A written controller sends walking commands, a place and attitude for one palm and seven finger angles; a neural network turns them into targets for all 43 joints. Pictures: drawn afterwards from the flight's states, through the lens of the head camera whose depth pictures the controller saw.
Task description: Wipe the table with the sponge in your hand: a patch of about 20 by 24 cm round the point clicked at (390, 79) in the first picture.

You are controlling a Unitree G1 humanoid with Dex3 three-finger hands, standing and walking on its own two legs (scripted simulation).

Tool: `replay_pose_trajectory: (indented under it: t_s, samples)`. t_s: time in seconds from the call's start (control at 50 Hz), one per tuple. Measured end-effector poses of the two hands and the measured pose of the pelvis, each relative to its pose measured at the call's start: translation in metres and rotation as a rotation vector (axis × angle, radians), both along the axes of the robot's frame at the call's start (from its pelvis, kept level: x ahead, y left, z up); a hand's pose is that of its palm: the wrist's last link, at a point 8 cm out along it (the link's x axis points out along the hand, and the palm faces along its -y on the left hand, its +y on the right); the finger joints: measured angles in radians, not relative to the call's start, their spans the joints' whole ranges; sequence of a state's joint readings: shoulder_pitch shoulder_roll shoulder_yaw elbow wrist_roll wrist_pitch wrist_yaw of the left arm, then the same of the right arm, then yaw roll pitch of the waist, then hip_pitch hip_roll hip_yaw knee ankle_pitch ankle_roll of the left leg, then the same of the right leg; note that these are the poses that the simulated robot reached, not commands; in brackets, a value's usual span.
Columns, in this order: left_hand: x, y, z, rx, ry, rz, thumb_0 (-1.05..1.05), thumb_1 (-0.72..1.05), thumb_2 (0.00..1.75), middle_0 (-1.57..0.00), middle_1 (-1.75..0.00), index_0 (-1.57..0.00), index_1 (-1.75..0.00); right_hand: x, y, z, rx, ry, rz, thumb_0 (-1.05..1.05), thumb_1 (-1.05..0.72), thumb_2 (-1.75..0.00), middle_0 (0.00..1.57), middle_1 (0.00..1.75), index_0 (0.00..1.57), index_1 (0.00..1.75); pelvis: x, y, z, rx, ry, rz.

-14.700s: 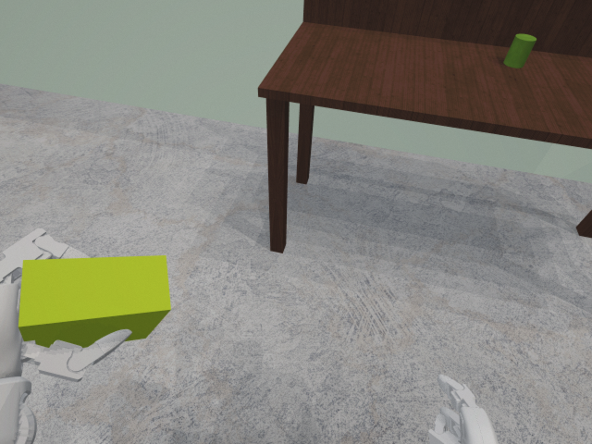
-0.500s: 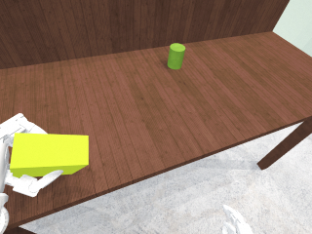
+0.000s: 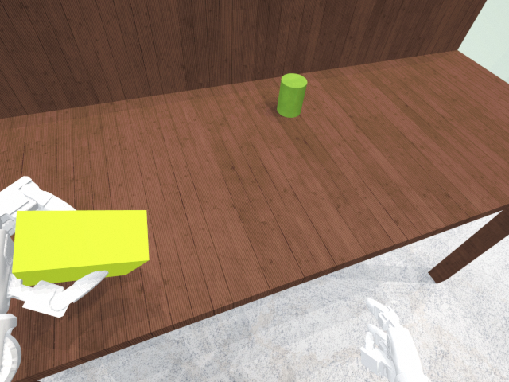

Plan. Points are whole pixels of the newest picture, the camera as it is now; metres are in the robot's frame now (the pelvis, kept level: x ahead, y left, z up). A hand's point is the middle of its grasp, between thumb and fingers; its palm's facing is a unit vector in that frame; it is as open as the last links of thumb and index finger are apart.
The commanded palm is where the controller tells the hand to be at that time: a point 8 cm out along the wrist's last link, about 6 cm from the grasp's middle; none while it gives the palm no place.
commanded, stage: look again from close up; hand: left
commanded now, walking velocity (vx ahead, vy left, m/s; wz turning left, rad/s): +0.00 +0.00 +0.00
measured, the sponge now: (100, 248) +0.23 +0.22 +0.14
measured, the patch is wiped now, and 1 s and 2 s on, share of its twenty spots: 0.00 0.00 0.00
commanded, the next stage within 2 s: come to a stop and stand still in 0.38 s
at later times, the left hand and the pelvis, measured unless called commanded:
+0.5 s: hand (67, 269) +0.20 +0.23 +0.16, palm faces +0.36 -0.85 -0.38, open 9.6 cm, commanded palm +0.14 +0.26 +0.18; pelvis -0.02 -0.02 +0.00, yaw +0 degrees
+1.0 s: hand (53, 273) +0.20 +0.25 +0.14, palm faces +0.31 -0.84 -0.45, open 9.6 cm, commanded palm +0.14 +0.28 +0.18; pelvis -0.03 +0.00 +0.00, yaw -1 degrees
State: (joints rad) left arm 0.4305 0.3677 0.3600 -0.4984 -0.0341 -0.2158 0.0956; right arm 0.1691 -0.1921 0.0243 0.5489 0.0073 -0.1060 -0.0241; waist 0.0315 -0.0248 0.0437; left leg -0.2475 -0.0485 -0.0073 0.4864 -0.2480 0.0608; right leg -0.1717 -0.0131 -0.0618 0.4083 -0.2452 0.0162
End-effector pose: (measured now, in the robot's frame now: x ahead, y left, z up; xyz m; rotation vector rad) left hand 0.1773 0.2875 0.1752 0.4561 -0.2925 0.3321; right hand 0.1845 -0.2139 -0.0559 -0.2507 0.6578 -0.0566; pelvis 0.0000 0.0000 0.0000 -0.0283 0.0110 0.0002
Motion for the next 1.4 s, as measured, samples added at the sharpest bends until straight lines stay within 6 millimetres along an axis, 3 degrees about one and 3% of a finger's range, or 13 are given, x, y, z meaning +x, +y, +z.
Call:
replay_pose_trajectory:
  t_s: [0.12, 0.34, 0.58, 0.64, 0.7, 0.76, 0.86, 0.94, 1.04, 1.14, 1.24, 1.4]
  samples:
    - [-0.008, -0.01, 0.006, 0.003, -0.011, 0.0, 0.0, -0.45, 1.03, -0.78, -1.36, -0.78, -1.36, -0.015, -0.007, -0.005, 0.017, 0.011, -0.024, 0.01, -0.9, -0.9, 0.2, 0.3, 0.2, 0.3, -0.007, -0.005, 0.001, 0.001, -0.009, -0.001]
    - [-0.019, -0.016, -0.006, -0.03, 0.048, 0.021, 0.0, -0.45, 1.03, -0.78, -1.36, -0.78, -1.36, -0.047, -0.027, -0.011, 0.004, 0.05, -0.066, 0.02, -0.9, -0.9, 0.2, 0.3, 0.2, 0.3, -0.017, -0.015, 0.003, 0.001, -0.017, 0.002]
    - [-0.021, -0.017, -0.001, -0.008, 0.038, 0.006, 0.0, -0.45, 1.03, -0.78, -1.36, -0.78, -1.36, -0.046, -0.034, -0.006, -0.008, 0.027, -0.079, 0.02, -0.9, -0.9, 0.2, 0.3, 0.2, 0.3, -0.02, -0.015, 0.003, 0.0, -0.018, -0.003]
    - [-0.008, 0.006, 0.027, 0.167, -0.047, 0.027, 0.0, -0.45, 1.03, -0.78, -1.36, -0.78, -1.36, -0.046, -0.029, -0.01, -0.032, 0.053, -0.017, 0.01, -0.91, -0.9, 0.2, 0.3, 0.2, 0.3, -0.03, -0.018, 0.001, -0.005, -0.016, 0.008]
    - [0.002, 0.028, 0.048, 0.174, -0.148, 0.088, 0.0, -0.45, 1.03, -0.78, -1.36, -0.78, -1.36, -0.046, -0.025, -0.014, -0.015, 0.07, 0.006, 0.01, -0.91, -0.9, 0.2, 0.3, 0.2, 0.3, -0.038, -0.016, -0.001, -0.001, -0.017, -0.009]
    - [0.003, 0.016, 0.038, 0.113, -0.109, 0.047, 0.0, -0.45, 1.03, -0.78, -1.36, -0.77, -1.37, -0.05, -0.022, -0.015, 0.039, 0.038, -0.034, 0.01, -0.9, -0.9, 0.2, 0.3, 0.2, 0.3, -0.037, -0.006, -0.002, 0.003, -0.015, -0.036]
    - [-0.011, -0.025, -0.007, 0.036, 0.102, -0.13, 0.0, -0.44, 1.03, -0.77, -1.37, -0.77, -1.37, -0.06, -0.013, -0.017, 0.066, 0.028, -0.098, 0.01, -0.91, -0.9, 0.2, 0.3, 0.2, 0.3, -0.03, 0.005, -0.002, 0.008, -0.02, -0.05]
    - [-0.017, -0.013, -0.026, 0.029, 0.159, -0.109, 0.0, -0.45, 1.03, -0.78, -1.36, -0.78, -1.36, -0.065, -0.006, -0.016, 0.035, 0.068, -0.094, 0.01, -0.91, -0.9, 0.2, 0.3, 0.2, 0.3, -0.027, 0.003, -0.002, 0.011, -0.024, -0.034]
    - [-0.013, 0.017, -0.011, 0.039, 0.049, 0.021, 0.0, -0.45, 1.03, -0.78, -1.36, -0.78, -1.36, -0.057, 0.0, -0.015, 0.0, 0.088, -0.03, 0.02, -0.9, -0.9, 0.2, 0.3, 0.2, 0.3, -0.026, 0.002, -0.003, -0.001, -0.025, -0.01]
    - [-0.009, 0.011, 0.011, 0.029, -0.074, 0.005, 0.0, -0.45, 1.03, -0.78, -1.36, -0.78, -1.36, -0.038, 0.005, -0.01, 0.003, 0.041, -0.003, 0.02, -0.9, -0.9, 0.2, 0.3, 0.2, 0.3, -0.02, 0.007, -0.002, -0.008, -0.021, -0.012]
    - [-0.004, 0.001, 0.004, 0.02, -0.027, -0.058, 0.0, -0.45, 1.03, -0.78, -1.36, -0.78, -1.36, -0.022, 0.008, -0.002, 0.02, -0.01, -0.024, 0.02, -0.9, -0.9, 0.2, 0.3, 0.2, 0.3, -0.013, 0.011, -0.001, -0.003, -0.014, -0.019]
    - [-0.005, 0.012, -0.011, 0.009, 0.061, -0.015, 0.0, -0.45, 1.03, -0.78, -1.36, -0.78, -1.36, -0.018, 0.009, 0.001, 0.01, -0.004, -0.019, 0.01, -0.9, -0.9, 0.2, 0.3, 0.2, 0.3, -0.014, 0.007, 0.0, 0.001, -0.012, -0.01]
